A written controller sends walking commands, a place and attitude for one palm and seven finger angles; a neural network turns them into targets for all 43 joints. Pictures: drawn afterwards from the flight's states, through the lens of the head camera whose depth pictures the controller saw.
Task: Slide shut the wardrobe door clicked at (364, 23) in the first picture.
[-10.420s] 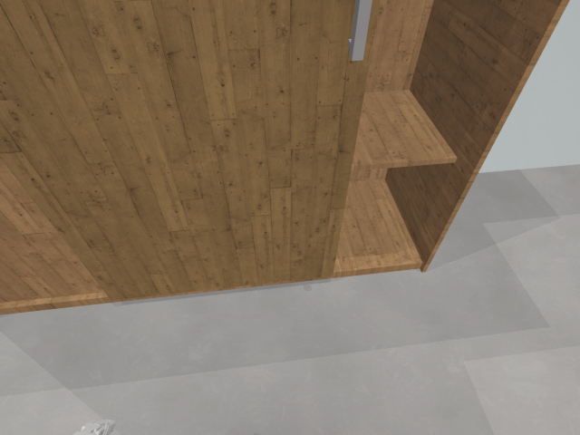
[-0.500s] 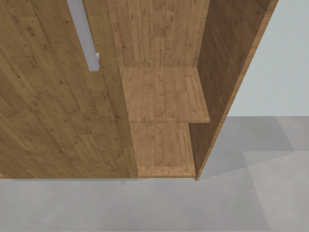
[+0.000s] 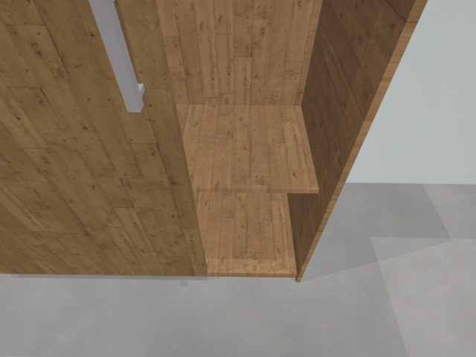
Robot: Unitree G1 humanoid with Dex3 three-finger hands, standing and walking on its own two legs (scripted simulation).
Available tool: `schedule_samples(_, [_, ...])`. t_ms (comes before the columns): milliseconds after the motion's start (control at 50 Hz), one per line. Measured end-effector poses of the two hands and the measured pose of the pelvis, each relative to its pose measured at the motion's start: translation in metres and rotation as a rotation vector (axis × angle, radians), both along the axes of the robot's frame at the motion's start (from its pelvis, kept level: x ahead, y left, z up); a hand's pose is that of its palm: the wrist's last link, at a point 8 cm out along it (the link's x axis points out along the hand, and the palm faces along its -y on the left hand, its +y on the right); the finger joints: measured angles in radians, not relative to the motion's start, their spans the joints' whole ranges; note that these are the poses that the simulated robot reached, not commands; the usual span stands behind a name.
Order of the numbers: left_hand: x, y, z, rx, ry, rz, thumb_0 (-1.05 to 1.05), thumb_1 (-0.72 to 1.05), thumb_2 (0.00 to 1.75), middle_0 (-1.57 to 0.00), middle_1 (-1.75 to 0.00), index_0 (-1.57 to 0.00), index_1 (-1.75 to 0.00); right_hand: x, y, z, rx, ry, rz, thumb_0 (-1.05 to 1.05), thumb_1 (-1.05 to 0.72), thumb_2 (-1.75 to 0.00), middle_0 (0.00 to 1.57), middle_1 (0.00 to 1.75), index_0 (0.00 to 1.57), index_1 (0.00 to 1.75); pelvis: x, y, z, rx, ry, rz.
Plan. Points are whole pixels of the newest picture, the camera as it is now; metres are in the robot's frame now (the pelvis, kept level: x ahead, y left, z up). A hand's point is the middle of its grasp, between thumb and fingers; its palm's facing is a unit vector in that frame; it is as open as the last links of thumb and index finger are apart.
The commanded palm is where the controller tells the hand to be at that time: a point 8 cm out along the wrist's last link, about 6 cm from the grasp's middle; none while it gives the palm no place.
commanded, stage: look again from close up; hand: left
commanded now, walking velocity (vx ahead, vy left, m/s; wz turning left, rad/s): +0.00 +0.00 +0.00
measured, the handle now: (124, 53) +0.49 +0.21 +0.26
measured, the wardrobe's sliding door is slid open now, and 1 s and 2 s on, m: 0.38 0.38 0.38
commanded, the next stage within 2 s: raise the hand with hooked fingers in 0.26 s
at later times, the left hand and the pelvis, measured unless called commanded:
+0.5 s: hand out of the picture +0.13 +0.20 -0.07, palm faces +0.22 -0.94 -0.24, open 7.4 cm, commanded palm +0.11 +0.23 -0.04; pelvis -0.01 +0.00 +0.00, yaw +1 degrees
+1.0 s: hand (82, 323) +0.15 +0.22 +0.06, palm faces +0.07 -1.00 -0.07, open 9.9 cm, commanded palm +0.12 +0.27 +0.07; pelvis -0.08 +0.00 -0.03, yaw +4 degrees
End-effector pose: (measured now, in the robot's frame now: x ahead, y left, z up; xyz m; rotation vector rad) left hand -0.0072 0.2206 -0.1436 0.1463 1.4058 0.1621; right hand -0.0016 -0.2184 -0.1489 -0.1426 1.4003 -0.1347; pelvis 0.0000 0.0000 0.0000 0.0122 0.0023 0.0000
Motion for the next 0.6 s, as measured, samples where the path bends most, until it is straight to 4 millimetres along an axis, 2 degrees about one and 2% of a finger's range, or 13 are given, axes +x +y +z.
schedule_samples(380, [0.002,-0.003,-0.001,0.001,-0.005,0.014,0.01,0.91,0.9,-0.2,-0.3,-0.2,-0.3,0.002,-0.001,0.001,-0.003,0.01,0.002,0.01,-0.92,-0.89,0.2,0.3,0.2,0.3,0.004,-0.002,0.0,-0.007,0.004,0.007])
schedule_samples(400, [0.009,0.002,0.005,0.014,-0.045,0.067,0.01,0.92,0.9,-0.2,-0.3,-0.2,-0.3,0.005,-0.004,0.003,-0.017,-0.017,-0.007,0.01,-0.92,-0.89,0.2,0.3,0.2,0.3,0.002,-0.001,0.0,-0.013,0.002,0.002])
schedule_samples(420, [0.026,0.01,0.019,0.042,-0.149,0.088,0.02,0.93,0.9,-0.2,-0.3,-0.2,-0.3,0.011,-0.007,0.006,-0.041,-0.081,-0.003,0.02,-0.92,-0.89,0.21,0.3,0.2,0.3,0.0,0.0,0.0,-0.014,0.001,-0.006])
schedule_samples(480, [0.085,0.025,0.079,0.121,-0.538,0.066,0.03,0.92,0.89,-0.2,-0.31,-0.2,-0.31,0.041,-0.016,0.018,-0.068,-0.321,0.015,0.02,-0.92,-0.89,0.21,0.3,0.2,0.3,-0.007,0.003,-0.002,0.006,0.015,0.013])
schedule_samples(540, [0.141,0.025,0.14,0.119,-0.922,-0.007,0.03,0.89,0.88,-0.2,-0.33,-0.2,-0.34,0.078,-0.024,0.032,-0.074,-0.535,0.071,0.02,-0.92,-0.89,0.21,0.3,0.2,0.3,-0.019,0.004,-0.006,0.005,0.049,0.039])
schedule_samples(600, [0.17,0.015,0.178,0.014,-1.251,-0.086,0.02,0.83,0.86,-0.2,-0.36,-0.2,-0.37,0.113,-0.031,0.05,-0.084,-0.711,0.126,0.02,-0.91,-0.89,0.21,0.3,0.2,0.3,-0.034,0.002,-0.015,0.003,0.094,0.031])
